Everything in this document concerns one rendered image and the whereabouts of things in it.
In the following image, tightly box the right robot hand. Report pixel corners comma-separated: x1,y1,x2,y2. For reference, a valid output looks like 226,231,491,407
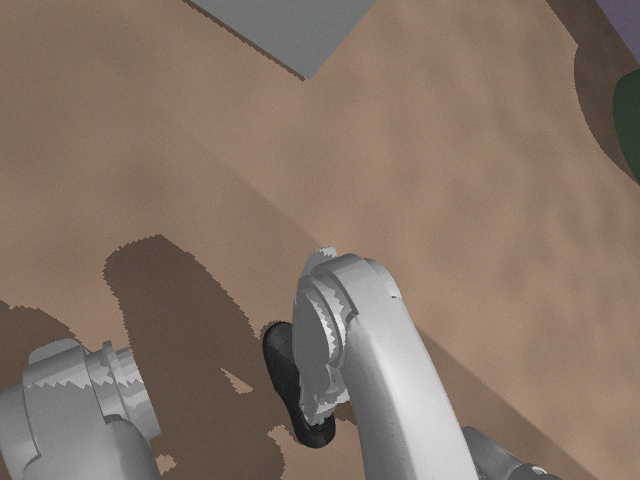
460,426,523,480

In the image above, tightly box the right robot foot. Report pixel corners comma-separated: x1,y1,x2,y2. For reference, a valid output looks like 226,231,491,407
263,322,336,448

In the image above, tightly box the right robot arm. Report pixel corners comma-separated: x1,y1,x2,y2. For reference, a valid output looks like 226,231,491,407
508,463,562,480

